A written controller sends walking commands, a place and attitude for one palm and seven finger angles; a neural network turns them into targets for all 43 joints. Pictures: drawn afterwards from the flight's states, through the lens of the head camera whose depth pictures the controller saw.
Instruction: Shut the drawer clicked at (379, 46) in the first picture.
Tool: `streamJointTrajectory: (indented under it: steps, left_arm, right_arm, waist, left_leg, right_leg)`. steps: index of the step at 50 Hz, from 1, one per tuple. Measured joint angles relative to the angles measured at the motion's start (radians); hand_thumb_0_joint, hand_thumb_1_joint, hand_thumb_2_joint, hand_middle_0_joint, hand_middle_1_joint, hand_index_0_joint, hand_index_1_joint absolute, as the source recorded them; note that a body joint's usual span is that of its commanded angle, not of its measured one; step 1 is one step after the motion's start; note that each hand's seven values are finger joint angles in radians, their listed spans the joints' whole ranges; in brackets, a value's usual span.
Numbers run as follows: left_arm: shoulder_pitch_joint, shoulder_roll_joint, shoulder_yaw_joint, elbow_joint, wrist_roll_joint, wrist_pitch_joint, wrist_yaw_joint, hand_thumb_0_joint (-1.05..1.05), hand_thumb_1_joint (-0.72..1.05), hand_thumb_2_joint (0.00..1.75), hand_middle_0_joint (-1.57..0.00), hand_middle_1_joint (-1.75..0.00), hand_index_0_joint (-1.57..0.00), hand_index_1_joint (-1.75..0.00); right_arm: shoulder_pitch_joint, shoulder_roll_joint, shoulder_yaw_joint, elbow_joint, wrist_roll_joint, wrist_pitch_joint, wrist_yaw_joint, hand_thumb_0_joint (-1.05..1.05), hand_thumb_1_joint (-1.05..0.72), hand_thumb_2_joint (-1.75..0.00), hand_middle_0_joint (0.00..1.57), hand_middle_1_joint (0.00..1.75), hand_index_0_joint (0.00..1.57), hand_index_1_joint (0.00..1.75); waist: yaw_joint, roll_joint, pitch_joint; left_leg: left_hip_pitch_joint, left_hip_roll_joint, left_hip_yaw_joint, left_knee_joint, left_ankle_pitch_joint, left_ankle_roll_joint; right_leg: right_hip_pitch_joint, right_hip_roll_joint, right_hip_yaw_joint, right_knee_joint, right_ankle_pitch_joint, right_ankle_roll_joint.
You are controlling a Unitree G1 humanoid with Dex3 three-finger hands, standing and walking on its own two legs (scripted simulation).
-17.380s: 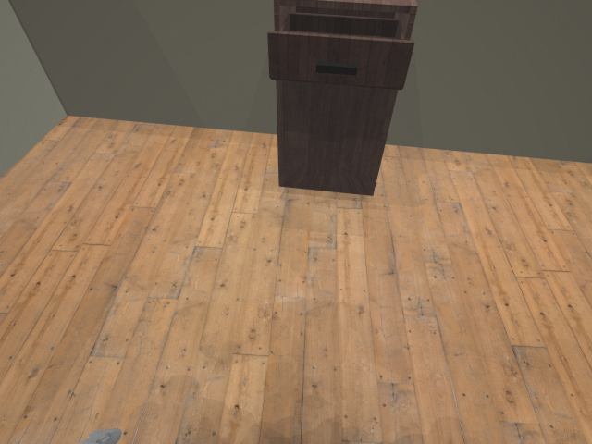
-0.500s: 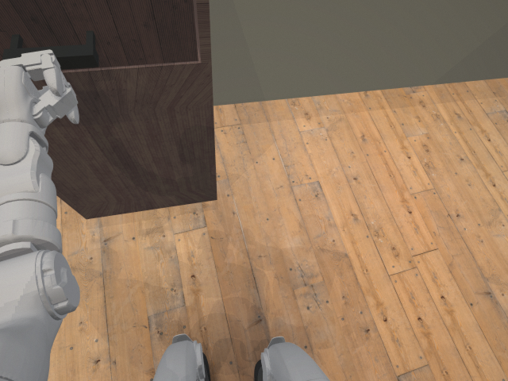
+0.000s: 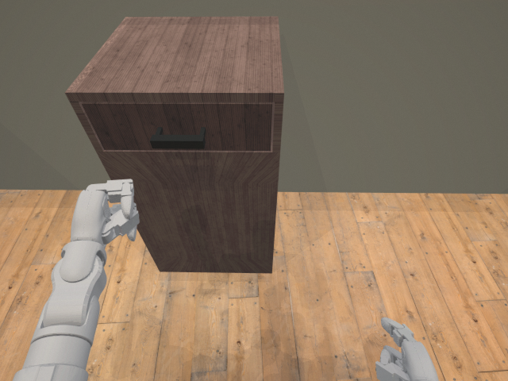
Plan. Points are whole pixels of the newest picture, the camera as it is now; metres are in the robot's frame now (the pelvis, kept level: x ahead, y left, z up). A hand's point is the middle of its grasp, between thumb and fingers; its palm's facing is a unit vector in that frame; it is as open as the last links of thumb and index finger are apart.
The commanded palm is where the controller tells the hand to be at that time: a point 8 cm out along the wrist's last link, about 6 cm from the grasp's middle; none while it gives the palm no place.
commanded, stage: draw the hand back to the body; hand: left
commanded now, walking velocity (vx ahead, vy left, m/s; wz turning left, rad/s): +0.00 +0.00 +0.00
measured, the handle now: (179, 136) +0.63 +0.22 +0.02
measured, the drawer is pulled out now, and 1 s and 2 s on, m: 0.00 0.00 0.00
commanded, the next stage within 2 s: step back with the hand held close in 0.72 s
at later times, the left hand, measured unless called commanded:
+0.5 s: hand (41, 290) +0.18 +0.23 +0.17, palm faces +0.37 -0.85 -0.36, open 3.3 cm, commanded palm +0.12 +0.28 +0.19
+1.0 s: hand (37, 287) +0.18 +0.23 +0.19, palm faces +0.37 -0.81 -0.45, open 3.2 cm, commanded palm +0.12 +0.27 +0.20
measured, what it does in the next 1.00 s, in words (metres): stands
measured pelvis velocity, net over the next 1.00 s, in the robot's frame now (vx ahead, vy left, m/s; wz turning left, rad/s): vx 0.00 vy -0.01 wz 0.02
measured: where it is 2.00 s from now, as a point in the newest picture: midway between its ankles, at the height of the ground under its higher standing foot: outside the picture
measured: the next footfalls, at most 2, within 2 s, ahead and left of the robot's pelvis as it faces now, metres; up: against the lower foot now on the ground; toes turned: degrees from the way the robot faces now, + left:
right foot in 1.78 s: -0.16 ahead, -0.09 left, +0.00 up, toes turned +9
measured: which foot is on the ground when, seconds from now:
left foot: down 0.00-1.00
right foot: down 0.00-1.00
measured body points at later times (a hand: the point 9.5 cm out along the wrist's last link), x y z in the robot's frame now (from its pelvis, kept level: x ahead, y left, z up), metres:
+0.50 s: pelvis -0.01 +0.00 +0.02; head -0.04 -0.03 +0.47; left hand +0.16 +0.28 +0.19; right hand +0.18 -0.22 -0.06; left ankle +0.01 +0.11 -0.72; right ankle -0.05 -0.10 -0.72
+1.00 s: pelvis +0.00 -0.01 +0.02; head -0.01 -0.04 +0.47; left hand +0.15 +0.27 +0.21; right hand +0.19 -0.23 -0.06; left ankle +0.01 +0.11 -0.72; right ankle -0.05 -0.10 -0.72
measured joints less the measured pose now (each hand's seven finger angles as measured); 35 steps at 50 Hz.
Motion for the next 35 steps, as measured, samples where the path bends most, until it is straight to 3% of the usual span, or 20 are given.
streamJointTrajectory:
  steps: [5, 10, 16, 29, 35]
  left_arm:
    - [0.097, 0.003, -0.004, -0.121, 0.022, 0.043, 0.072, 0.02, 0.9, 0.9, -1.4, -1.6, -1.4, -1.6]
    - [0.206, 0.002, -0.006, -0.257, 0.025, 0.052, 0.103, 0.02, 0.9, 0.9, -1.4, -1.6, -1.4, -1.6]
    - [0.353, -0.005, 0.006, -0.42, 0.028, 0.04, 0.11, 0.02, 0.9, 0.9, -1.4, -1.6, -1.4, -1.6]
    - [0.694, 0.024, 0.109, -0.744, 0.028, -0.009, 0.112, 0.01, 0.89, 0.9, -1.4, -1.6, -1.4, -1.6]
    - [0.692, 0.005, 0.106, -0.731, 0.034, -0.022, 0.117, 0.01, 0.89, 0.9, -1.41, -1.6, -1.4, -1.6]
  right_arm:
    - [-0.023, 0.021, 0.024, 0.008, -0.004, -0.001, -0.019, 0.01, -0.91, -0.9, 0.2, 0.3, 0.2, 0.3]
    - [-0.021, 0.025, 0.038, 0.026, -0.014, -0.018, -0.027, 0.01, -0.91, -0.9, 0.2, 0.3, 0.2, 0.3]
    - [-0.016, 0.024, 0.04, 0.052, -0.03, -0.043, -0.027, 0.01, -0.91, -0.9, 0.21, 0.3, 0.2, 0.3]
    - [0.01, 0.012, 0.006, 0.074, -0.047, -0.098, -0.023, 0.01, -0.91, -0.9, 0.2, 0.3, 0.2, 0.3]
    - [0.001, 0.011, -0.002, 0.084, -0.049, -0.116, -0.035, 0.01, -0.91, -0.9, 0.2, 0.3, 0.2, 0.3]
  waist:
    - [0.017, 0.002, 0.033]
    - [0.031, 0.011, 0.061]
    - [0.039, 0.019, 0.088]
    - [0.061, 0.039, 0.095]
    - [0.073, 0.043, 0.11]
  left_leg:
    - [0.104, -0.008, -0.001, -0.093, 0.049, 0.0]
    - [0.194, -0.012, -0.003, -0.17, 0.087, 0.0]
    - [0.276, -0.015, 0.0, -0.247, 0.124, -0.001]
    - [0.338, -0.004, -0.008, -0.287, 0.138, -0.009]
    - [0.342, -0.007, -0.022, -0.288, 0.142, -0.01]
  right_leg:
    - [0.101, -0.005, -0.001, -0.087, 0.045, 0.0]
    - [0.193, -0.008, -0.002, -0.167, 0.084, 0.001]
    - [0.271, -0.01, 0.001, -0.238, 0.12, 0.001]
    - [0.351, 0.003, -0.004, -0.316, 0.153, -0.006]
    - [0.36, 0.003, -0.018, -0.316, 0.151, -0.008]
